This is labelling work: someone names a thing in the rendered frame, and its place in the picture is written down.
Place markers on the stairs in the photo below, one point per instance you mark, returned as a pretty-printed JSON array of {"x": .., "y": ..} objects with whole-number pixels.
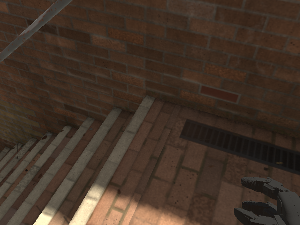
[{"x": 44, "y": 182}]

